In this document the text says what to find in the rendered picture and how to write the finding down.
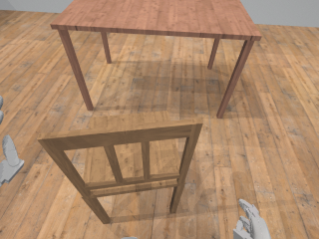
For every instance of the right robot hand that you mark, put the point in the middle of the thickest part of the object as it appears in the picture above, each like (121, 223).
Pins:
(256, 228)

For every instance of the table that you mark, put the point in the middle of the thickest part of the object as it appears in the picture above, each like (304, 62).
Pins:
(212, 19)

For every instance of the chair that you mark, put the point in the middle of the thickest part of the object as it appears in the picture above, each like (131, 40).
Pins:
(126, 154)

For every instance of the left robot hand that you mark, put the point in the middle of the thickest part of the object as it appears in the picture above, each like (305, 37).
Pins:
(10, 167)

